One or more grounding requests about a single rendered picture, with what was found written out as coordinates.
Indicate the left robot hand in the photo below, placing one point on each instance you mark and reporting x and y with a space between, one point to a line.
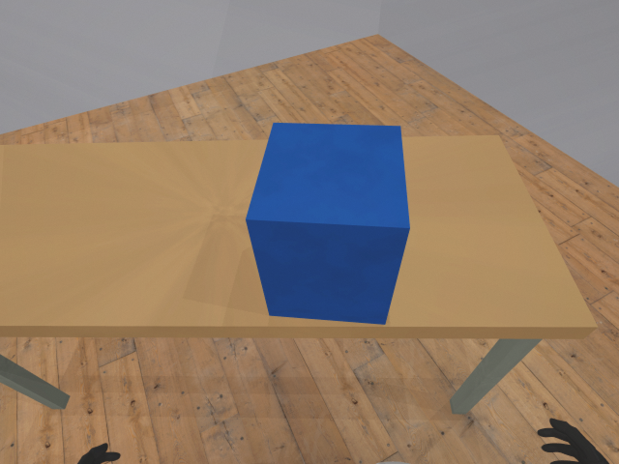
98 455

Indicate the carton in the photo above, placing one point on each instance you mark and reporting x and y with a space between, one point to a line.
329 221

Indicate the table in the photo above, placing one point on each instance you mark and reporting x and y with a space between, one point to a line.
149 239

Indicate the right robot hand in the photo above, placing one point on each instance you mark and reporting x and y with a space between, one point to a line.
579 447

